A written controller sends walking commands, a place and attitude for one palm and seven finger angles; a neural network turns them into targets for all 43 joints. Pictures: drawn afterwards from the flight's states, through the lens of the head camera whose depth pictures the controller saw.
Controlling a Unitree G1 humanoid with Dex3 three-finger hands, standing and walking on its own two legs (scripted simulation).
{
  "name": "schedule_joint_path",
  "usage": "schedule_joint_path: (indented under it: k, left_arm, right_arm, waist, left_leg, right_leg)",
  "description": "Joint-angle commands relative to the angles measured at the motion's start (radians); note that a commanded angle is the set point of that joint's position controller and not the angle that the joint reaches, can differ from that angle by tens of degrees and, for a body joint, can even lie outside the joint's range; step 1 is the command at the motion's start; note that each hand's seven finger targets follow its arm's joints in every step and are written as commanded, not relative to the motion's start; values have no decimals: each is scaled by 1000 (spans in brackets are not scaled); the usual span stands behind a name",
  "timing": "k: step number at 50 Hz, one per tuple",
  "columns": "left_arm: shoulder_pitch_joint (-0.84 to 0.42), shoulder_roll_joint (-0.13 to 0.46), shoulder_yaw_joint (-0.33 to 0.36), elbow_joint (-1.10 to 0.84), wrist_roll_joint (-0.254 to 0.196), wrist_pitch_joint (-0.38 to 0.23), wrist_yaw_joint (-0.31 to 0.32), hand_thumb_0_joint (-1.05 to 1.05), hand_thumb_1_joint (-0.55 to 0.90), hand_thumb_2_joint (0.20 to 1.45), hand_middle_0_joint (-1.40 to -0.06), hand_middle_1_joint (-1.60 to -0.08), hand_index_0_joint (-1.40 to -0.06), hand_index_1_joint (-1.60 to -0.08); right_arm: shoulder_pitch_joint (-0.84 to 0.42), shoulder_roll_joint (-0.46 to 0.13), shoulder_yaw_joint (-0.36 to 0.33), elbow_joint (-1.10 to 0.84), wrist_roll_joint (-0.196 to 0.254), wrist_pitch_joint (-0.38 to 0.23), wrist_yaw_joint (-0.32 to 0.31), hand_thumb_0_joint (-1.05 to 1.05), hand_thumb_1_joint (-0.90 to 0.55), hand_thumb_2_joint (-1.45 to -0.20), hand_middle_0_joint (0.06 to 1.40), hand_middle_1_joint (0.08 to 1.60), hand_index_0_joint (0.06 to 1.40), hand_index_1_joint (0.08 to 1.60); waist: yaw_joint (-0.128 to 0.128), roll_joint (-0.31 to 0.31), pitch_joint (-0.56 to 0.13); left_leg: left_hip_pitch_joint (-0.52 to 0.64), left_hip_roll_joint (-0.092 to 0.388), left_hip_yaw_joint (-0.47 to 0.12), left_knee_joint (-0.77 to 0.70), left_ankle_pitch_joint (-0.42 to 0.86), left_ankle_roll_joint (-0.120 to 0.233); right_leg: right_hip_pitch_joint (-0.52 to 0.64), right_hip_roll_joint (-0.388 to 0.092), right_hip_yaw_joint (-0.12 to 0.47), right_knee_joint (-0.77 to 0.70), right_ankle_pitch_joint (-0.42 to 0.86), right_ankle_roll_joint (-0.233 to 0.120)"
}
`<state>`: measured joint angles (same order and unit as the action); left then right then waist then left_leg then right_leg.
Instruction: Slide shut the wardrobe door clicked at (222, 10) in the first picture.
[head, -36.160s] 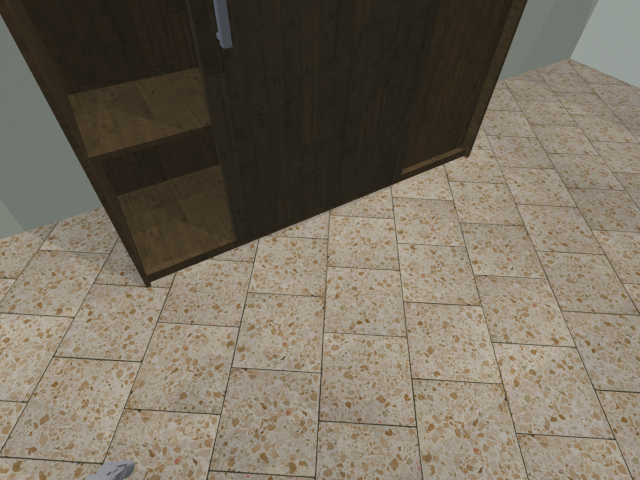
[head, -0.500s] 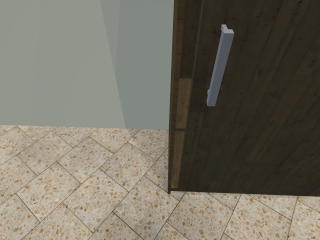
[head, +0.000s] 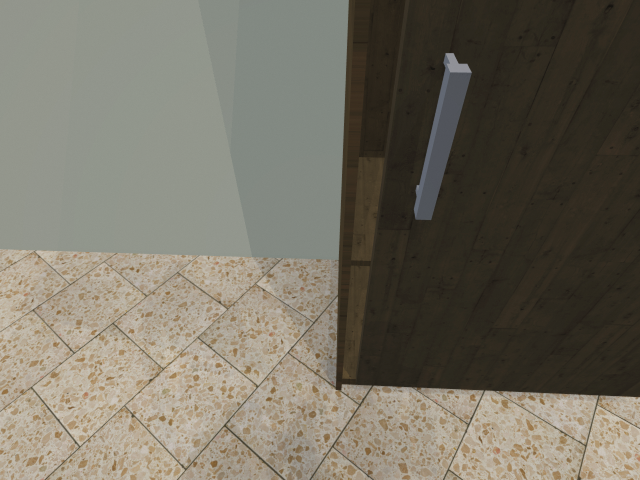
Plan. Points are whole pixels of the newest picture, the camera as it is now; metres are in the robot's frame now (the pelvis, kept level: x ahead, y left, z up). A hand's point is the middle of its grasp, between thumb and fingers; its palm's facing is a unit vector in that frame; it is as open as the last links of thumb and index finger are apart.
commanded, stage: look again from close up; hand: right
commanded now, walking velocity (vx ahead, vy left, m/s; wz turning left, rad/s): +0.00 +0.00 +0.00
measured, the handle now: (435, 143) +0.52 -0.13 +0.17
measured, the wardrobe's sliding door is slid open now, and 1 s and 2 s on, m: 0.04 0.04 0.04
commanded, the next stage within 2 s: none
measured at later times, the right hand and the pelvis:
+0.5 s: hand out of the picture +0.00 -0.16 -0.18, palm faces +0.03 +0.99 -0.15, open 7.4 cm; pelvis +0.01 +0.00 +0.00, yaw +0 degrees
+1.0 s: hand out of the picture -0.01 -0.15 -0.18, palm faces +0.03 +0.99 -0.16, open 7.4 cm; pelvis +0.01 +0.01 +0.00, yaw +0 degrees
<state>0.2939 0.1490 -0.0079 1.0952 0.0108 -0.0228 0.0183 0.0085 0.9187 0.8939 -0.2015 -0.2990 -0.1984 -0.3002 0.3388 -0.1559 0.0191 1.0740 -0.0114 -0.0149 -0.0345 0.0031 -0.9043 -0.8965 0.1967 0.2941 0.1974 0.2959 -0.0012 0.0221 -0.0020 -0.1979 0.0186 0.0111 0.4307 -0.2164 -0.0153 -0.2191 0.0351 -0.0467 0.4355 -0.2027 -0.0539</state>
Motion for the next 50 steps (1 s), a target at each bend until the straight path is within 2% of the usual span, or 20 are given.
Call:
schedule_joint_path:
  k: [1,12,15,18,20,23,26,27,34,37,42,50]
  left_arm:
    - [39,110,18,-26,-2,-18,9,0,900,900,-200,-300,-200,-300]
    - [44,102,17,-11,-4,-17,10,0,900,900,-200,-300,-200,-300]
    - [46,100,15,-6,-3,-20,11,0,900,900,-200,-300,-200,-300]
    - [46,98,14,-6,-4,-19,12,0,900,900,-200,-300,-200,-300]
    - [47,97,14,-2,-3,-19,12,0,900,900,-200,-300,-200,-300]
    - [47,97,15,-2,-4,-19,12,0,900,900,-200,-300,-200,-300]
    - [46,96,15,-1,-4,-19,13,0,900,900,-200,-300,-200,-300]
    - [48,95,15,-1,-5,-18,13,0,900,900,-200,-300,-200,-300]
    - [47,94,15,2,-4,-17,13,0,900,900,-200,-300,-200,-300]
    - [50,93,16,3,-5,-17,13,0,900,900,-200,-300,-200,-300]
    - [49,95,16,5,-5,-19,15,0,900,900,-200,-300,-200,-300]
    - [52,92,16,9,-4,-16,14,0,900,900,-200,-300,-200,-300]
  right_arm:
    - [75,-80,-19,-20,-4,-12,-5,0,-900,-900,200,300,200,300]
    - [79,-81,-16,-14,-3,-14,-6,0,-900,-900,200,300,200,300]
    - [77,-81,-17,-10,-2,-13,-6,0,-900,-900,200,300,200,300]
    - [79,-78,-16,-7,-3,-13,-6,0,-900,-900,200,300,200,300]
    - [79,-78,-17,-7,-2,-12,-6,0,-900,-900,200,300,200,300]
    - [81,-77,-16,-4,-3,-13,-6,0,-900,-900,200,300,200,300]
    - [84,-75,-16,-2,-2,-12,-6,0,-900,-900,200,300,200,300]
    - [87,-75,-16,-2,-3,-14,-7,0,-900,-900,200,300,200,300]
    - [89,-77,-15,0,-2,-16,-6,0,-900,-900,200,300,200,300]
    - [91,-77,-14,0,-2,-17,-6,0,-900,-900,200,300,200,300]
    - [92,-77,-15,4,-2,-16,-6,0,-900,-900,200,300,200,300]
    - [90,-75,-13,6,-2,-14,-5,0,-900,-900,200,300,200,300]
  waist:
    - [-6,-21,63]
    - [-7,4,59]
    - [-7,-23,60]
    - [-6,-9,71]
    - [-6,-27,72]
    - [-7,-9,76]
    - [-7,-24,78]
    - [-8,-6,78]
    - [-7,-16,80]
    - [-7,-2,75]
    - [-8,-17,72]
    - [-7,-11,99]
  left_leg:
    - [-9,75,-72,-70,35,43]
    - [-2,79,-76,-81,48,45]
    - [-4,79,-74,-80,50,44]
    - [-3,79,-74,-83,50,45]
    - [-3,79,-72,-84,43,44]
    - [-2,81,-72,-87,41,44]
    - [-10,80,-73,-89,39,44]
    - [-4,80,-73,-94,40,44]
    - [-10,83,-80,-101,34,47]
    - [-4,81,-82,-103,37,46]
    - [-4,80,-79,-99,46,46]
    - [-22,79,-80,-103,10,47]
  right_leg:
    - [-39,-137,141,-138,-15,6]
    - [-14,-132,125,-120,35,7]
    - [-8,-135,125,-130,39,7]
    - [-12,-134,124,-128,43,7]
    - [-10,-134,126,-133,34,7]
    - [-13,-133,127,-131,33,7]
    - [-3,-132,129,-136,27,7]
    - [-6,-133,125,-128,32,6]
    - [-2,-129,119,-124,36,10]
    - [-2,-130,117,-116,41,10]
    - [9,-134,119,-119,56,9]
    - [-7,-131,125,-137,0,10]
